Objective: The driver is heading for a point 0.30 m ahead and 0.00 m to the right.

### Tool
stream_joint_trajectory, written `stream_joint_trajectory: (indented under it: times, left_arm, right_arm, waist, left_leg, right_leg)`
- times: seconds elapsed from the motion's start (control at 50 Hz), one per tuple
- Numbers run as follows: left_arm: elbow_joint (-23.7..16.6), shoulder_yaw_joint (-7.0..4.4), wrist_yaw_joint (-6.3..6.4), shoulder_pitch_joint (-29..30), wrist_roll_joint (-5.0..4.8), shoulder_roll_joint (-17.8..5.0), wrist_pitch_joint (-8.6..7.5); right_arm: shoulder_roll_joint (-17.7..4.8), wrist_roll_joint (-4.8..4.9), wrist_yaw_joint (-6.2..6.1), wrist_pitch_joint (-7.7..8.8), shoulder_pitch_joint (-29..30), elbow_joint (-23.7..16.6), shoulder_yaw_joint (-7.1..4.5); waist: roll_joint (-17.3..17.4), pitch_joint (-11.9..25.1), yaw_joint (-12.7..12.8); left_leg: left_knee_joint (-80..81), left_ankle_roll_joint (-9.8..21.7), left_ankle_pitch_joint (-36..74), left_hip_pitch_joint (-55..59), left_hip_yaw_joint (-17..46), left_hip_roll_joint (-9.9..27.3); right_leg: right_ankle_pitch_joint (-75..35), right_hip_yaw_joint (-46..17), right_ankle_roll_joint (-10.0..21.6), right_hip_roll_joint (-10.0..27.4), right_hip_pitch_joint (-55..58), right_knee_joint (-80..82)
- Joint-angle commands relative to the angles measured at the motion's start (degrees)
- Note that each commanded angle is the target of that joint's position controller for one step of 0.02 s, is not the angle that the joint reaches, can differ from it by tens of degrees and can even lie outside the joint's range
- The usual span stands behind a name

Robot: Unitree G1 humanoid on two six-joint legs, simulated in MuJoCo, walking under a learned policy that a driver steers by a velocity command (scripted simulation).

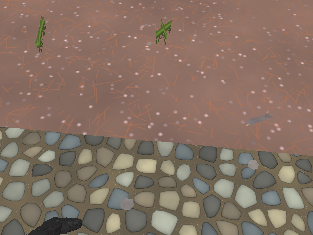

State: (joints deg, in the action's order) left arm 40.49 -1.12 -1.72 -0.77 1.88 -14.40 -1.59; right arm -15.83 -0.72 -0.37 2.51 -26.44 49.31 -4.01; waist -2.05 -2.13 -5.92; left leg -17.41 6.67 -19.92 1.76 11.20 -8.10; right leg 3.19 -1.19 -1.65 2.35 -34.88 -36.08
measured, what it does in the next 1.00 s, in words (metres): walks ahead: right foot, then left foot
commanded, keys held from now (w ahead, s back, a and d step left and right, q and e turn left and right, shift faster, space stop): w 0.08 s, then no key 0.92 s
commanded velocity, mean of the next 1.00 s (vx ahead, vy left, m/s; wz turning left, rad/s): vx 0.16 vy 0.00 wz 0.14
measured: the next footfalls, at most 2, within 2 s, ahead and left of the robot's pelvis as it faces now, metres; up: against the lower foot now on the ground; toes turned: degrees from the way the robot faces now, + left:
right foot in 0.06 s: +0.22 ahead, -0.12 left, +0.00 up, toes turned +3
left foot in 0.50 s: +0.29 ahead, +0.09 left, +0.00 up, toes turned +5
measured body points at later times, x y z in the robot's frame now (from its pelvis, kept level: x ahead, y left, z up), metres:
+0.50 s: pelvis +0.20 -0.02 +0.00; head +0.22 -0.01 +0.45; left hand +0.19 +0.23 -0.14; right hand +0.36 -0.24 -0.12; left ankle +0.25 +0.08 -0.74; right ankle +0.18 -0.12 -0.73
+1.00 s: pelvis +0.22 +0.00 +0.01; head +0.23 +0.01 +0.46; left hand +0.21 +0.24 -0.15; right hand +0.30 -0.24 -0.14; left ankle +0.25 +0.08 -0.73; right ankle +0.18 -0.12 -0.73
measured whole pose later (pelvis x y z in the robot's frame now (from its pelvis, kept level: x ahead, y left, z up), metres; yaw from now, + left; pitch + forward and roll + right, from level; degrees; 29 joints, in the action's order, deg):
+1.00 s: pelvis +0.22 +0.00 +0.01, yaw +6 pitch -2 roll +0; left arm 61.6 0.0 2.2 -16.2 0.7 -11.8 0.8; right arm -12.1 -0.2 -2.2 0.2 -12.3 60.8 -0.3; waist -0.9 -2.2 0.3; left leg -22.9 3.5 -9.6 -11.5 -0.3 -3.7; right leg 17.3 2.1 -0.2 1.0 -2.9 -21.9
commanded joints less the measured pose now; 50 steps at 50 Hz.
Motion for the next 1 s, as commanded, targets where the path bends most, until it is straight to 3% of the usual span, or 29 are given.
stream_joint_trajectory:
  times: [0.02,0.04,0.06,0.08,0.1,0.12,0.14,0.16,0.18,0.22,0.3,0.34,0.4,0.44,0.48,0.5,0.52,0.54,0.56,0.58,0.62,0.64,0.7,1.0]
  left_arm:
    - [-3.71,-1.89,0.67,-1.57,-0.42,-7.26,-1.79]
    - [-1.39,-2.58,1.29,-8.69,-0.35,-8.55,-2.25]
    - [0.27,-3.25,2.04,-16.57,0.26,-10.26,-2.99]
    - [0.15,-4.16,2.95,-24.05,1.73,-14.78,-3.19]
    - [0.65,-4.89,2.63,-21.34,1.11,-17.14,-2.41]
    - [-0.64,-3.90,2.11,-15.78,-0.07,-11.46,-1.98]
    - [-0.82,-2.79,1.81,-12.94,-0.67,-7.09,-2.23]
    - [-0.14,-2.03,1.65,-12.00,-0.50,-4.85,-2.52]
    - [1.10,-1.62,1.69,-12.88,-0.78,-4.19,-3.06]
    - [3.10,-1.57,1.27,-14.77,-1.06,-5.02,-4.20]
    - [4.63,-1.40,1.31,-13.82,-0.96,-6.07,-4.11]
    - [5.25,-1.15,1.37,-13.41,-1.08,-5.98,-3.44]
    - [7.10,-1.36,1.30,-16.45,-1.19,-6.84,-2.50]
    - [7.92,-1.43,1.44,-17.15,-1.37,-7.03,-1.87]
    - [8.41,-1.15,1.86,-16.88,-1.64,-6.29,-1.34]
    - [8.42,-0.78,2.00,-18.80,-1.09,-5.13,-1.35]
    - [8.39,-0.36,2.04,-23.70,-0.64,-2.95,-1.17]
    - [10.76,0.39,2.62,-26.56,-1.69,-0.80,0.10]
    - [11.37,0.19,3.11,-24.61,-1.47,-2.44,1.01]
    - [11.26,-0.09,3.17,-22.31,-1.12,-3.27,1.41]
    - [11.86,-0.42,2.87,-20.61,-0.97,-4.66,1.77]
    - [12.68,-0.27,2.79,-20.91,-1.01,-4.14,1.71]
    - [14.61,-0.01,3.21,-20.53,-1.29,-3.14,1.47]
    - [21.10,0.52,4.15,-19.21,-1.12,-1.88,2.17]
  right_arm:
    - [-10.76,-0.28,-0.61,0.78,2.70,-3.62,-2.38]
    - [-10.81,-0.15,-0.27,1.08,3.29,-3.50,-2.31]
    - [-9.52,0.21,0.22,1.51,3.20,-3.39,-1.89]
    - [-4.03,1.26,0.46,1.91,0.15,-5.14,-0.45]
    - [-3.77,1.60,0.32,1.65,-5.20,-5.69,-0.40]
    - [-6.54,-0.20,-0.34,0.73,-3.94,-3.32,-0.65]
    - [-6.07,-0.64,-0.08,0.46,0.14,-3.13,-0.53]
    - [-5.03,-0.56,0.07,0.23,2.15,-3.51,-0.36]
    - [-4.70,-1.04,0.37,-0.27,3.56,-4.09,-0.33]
    - [-3.92,-1.33,0.81,-1.28,2.80,-3.65,-0.21]
    - [-2.37,-1.00,1.21,-2.03,6.02,-4.04,0.67]
    - [-0.96,-0.98,1.43,-2.26,9.44,-4.36,1.73]
    - [-1.05,-0.70,1.11,-2.34,13.31,-4.34,2.46]
    - [-1.29,-0.66,0.68,-1.98,14.11,-3.93,2.65]
    - [-1.42,-1.15,0.10,-1.18,13.47,-3.04,2.88]
    - [-4.00,-1.52,-0.44,-0.68,12.23,-2.52,2.45]
    - [-7.32,-1.48,-0.87,-0.52,11.84,-2.73,2.05]
    - [-5.47,0.37,-1.14,-1.16,13.43,-2.24,2.37]
    - [-3.21,0.46,-1.04,-1.36,15.90,-2.51,2.96]
    - [-2.37,0.24,-0.97,-1.49,18.29,-2.55,3.28]
    - [-2.50,0.07,-1.25,-1.58,17.81,-1.41,3.31]
    - [-2.89,0.27,-1.39,-1.52,16.75,-0.32,3.12]
    - [-2.76,0.59,-1.56,-1.21,15.09,2.04,2.87]
    - [-1.88,0.51,-1.99,-1.93,13.17,10.65,2.77]
  waist:
    - [7.30,1.24,5.19]
    - [5.81,4.79,8.17]
    - [3.23,9.78,11.98]
    - [-4.99,18.63,12.92]
    - [-17.56,20.97,8.06]
    - [-5.19,11.60,6.23]
    - [1.07,5.89,6.31]
    - [2.12,3.62,5.51]
    - [-0.58,3.08,5.13]
    - [-3.85,4.51,4.50]
    - [-4.11,6.15,3.35]
    - [-5.26,6.07,4.00]
    - [-6.01,6.47,6.19]
    - [-5.26,5.57,6.41]
    - [-2.10,4.34,5.03]
    - [2.13,5.82,5.49]
    - [9.12,7.21,8.65]
    - [11.78,8.93,8.22]
    - [9.93,5.58,8.19]
    - [9.72,3.74,8.38]
    - [8.68,1.73,7.69]
    - [7.03,1.55,7.48]
    - [3.34,2.38,6.86]
    - [1.99,-0.19,6.45]
  left_leg:
    - [-5.19,2.89,43.22,-3.76,9.38,15.08]
    - [-12.90,1.69,48.39,-4.56,7.74,13.10]
    - [-24.69,0.45,43.27,-9.33,4.89,9.67]
    - [-42.32,-1.23,21.47,-19.54,0.02,5.02]
    - [-53.50,-2.61,-10.21,-31.12,-3.76,-1.98]
    - [-57.72,-2.63,-6.78,-34.43,-2.16,2.63]
    - [-56.50,-3.24,-3.58,-33.01,-2.77,3.91]
    - [-53.42,-3.63,-2.67,-31.64,-3.27,5.30]
    - [-50.37,-4.15,-2.61,-30.74,-3.41,6.29]
    - [-47.85,-5.09,-1.81,-27.75,-4.22,4.98]
    - [-38.00,-6.36,2.28,-27.48,-6.21,4.97]
    - [-29.39,-6.61,6.48,-23.51,-9.08,6.25]
    - [-21.73,-6.57,9.93,-19.43,-11.48,6.69]
    - [-16.81,-5.72,10.33,-17.19,-11.76,6.90]
    - [-5.47,-4.32,17.27,-10.38,-10.32,7.92]
    - [-3.99,-3.51,27.38,-4.72,-4.30,13.68]
    - [-6.16,-0.41,44.12,-0.74,4.17,23.00]
    - [-5.26,5.42,40.57,-5.46,5.73,25.16]
    - [-3.52,4.60,32.43,-9.83,5.56,22.42]
    - [-2.93,2.28,26.10,-12.52,3.42,19.10]
    - [-2.23,-0.61,21.02,-13.99,0.09,15.09]
    - [-2.67,-1.19,21.57,-12.73,-0.92,14.23]
    - [-4.42,-1.27,27.52,-8.87,-1.96,13.84]
    - [-1.61,-2.00,20.99,-10.16,-2.79,12.62]
  right_leg:
    - [3.67,0.94,2.50,-3.19,12.06,5.34]
    - [4.14,2.19,3.72,-4.61,21.13,7.46]
    - [4.39,-0.68,5.60,-0.72,33.03,9.34]
    - [17.12,-19.40,9.41,14.37,46.61,11.20]
    - [10.28,-44.71,15.81,23.15,49.52,19.79]
    - [7.12,-39.34,16.16,21.74,41.12,19.01]
    - [-4.09,-28.83,15.81,18.91,34.11,18.06]
    - [-15.76,-20.76,14.28,15.95,30.08,18.13]
    - [-25.37,-15.11,13.36,13.73,28.45,18.22]
    - [-39.01,-9.09,12.75,11.59,27.15,17.92]
    - [-42.02,-2.81,13.17,10.15,26.82,18.80]
    - [-39.66,0.57,11.97,8.16,24.63,18.93]
    - [-34.90,0.16,11.51,8.18,25.32,17.60]
    - [-28.81,-1.68,11.26,9.10,25.46,16.05]
    - [-16.60,-2.53,8.52,7.88,22.80,12.95]
    - [-6.51,-2.00,6.20,6.06,20.40,10.66]
    - [13.52,0.77,4.56,1.93,17.33,7.86]
    - [21.22,2.39,3.97,-0.54,21.31,8.46]
    - [19.58,2.02,3.52,-0.80,23.03,10.22]
    - [16.07,1.65,3.34,-0.93,24.71,12.30]
    - [10.94,0.60,2.90,0.53,25.71,14.27]
    - [9.40,0.20,2.84,1.15,25.60,14.89]
    - [6.92,-0.27,2.60,1.96,25.92,16.34]
    - [7.84,-0.79,3.25,3.04,27.44,17.67]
